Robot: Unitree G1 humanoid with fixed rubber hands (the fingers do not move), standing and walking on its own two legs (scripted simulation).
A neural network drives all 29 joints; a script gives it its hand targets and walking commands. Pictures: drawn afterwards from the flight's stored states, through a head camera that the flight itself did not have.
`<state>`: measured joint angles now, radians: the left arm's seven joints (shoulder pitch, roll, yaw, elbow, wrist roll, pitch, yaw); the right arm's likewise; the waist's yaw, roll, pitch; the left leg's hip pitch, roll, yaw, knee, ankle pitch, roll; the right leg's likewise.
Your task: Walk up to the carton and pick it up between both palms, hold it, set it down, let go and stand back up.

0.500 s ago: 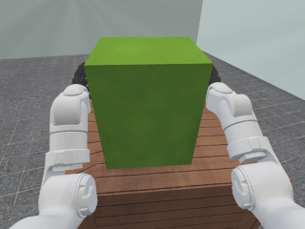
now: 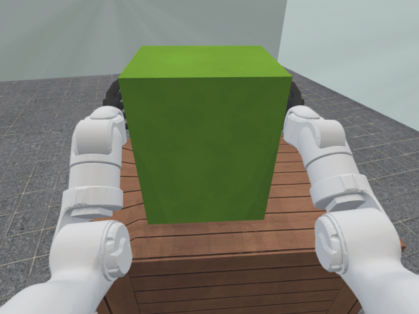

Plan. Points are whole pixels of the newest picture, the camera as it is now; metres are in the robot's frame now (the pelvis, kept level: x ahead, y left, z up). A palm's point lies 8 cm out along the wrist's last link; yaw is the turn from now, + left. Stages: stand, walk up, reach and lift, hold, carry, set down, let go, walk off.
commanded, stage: hold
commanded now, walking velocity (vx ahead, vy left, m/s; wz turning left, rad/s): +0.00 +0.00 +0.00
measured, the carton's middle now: (204, 135) +0.39 +0.01 +0.23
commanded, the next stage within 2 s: none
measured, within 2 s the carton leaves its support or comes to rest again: neither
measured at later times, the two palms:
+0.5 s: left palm (115, 125) +0.37 +0.17 +0.26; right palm (291, 121) +0.38 -0.16 +0.27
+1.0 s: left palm (111, 122) +0.37 +0.17 +0.27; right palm (289, 118) +0.37 -0.15 +0.28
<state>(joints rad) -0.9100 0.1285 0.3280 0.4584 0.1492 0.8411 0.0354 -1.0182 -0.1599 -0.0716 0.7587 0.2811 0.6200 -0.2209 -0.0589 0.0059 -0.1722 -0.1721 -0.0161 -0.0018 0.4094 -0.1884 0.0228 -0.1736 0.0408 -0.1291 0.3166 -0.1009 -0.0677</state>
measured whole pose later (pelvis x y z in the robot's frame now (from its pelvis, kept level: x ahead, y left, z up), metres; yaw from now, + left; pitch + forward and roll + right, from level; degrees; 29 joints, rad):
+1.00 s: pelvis +0.00 +0.00 +0.00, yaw +0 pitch -4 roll -1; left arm -0.84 0.12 0.32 0.35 0.16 0.87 0.02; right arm -0.96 -0.14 -0.07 0.66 0.29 0.64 -0.24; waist -0.07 -0.01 -0.16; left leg -0.15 -0.01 -0.01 0.41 -0.20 0.02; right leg -0.14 0.05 -0.13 0.31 -0.11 -0.07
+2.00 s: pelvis +0.01 +0.00 +0.00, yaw +0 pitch -4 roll -1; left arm -0.80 0.11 0.32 0.31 0.16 0.88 0.02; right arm -0.93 -0.14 -0.05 0.63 0.31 0.65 -0.25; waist -0.08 0.00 -0.16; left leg -0.14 -0.01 -0.01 0.41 -0.21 0.02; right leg -0.13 0.05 -0.13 0.31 -0.12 -0.07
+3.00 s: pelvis +0.01 +0.00 +0.00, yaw +0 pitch -4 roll -1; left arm -0.81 0.11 0.32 0.33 0.15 0.88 0.02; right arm -0.94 -0.15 -0.05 0.64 0.31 0.65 -0.25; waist -0.07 0.00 -0.16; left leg -0.14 -0.01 -0.02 0.41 -0.20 0.02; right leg -0.13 0.05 -0.13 0.31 -0.12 -0.07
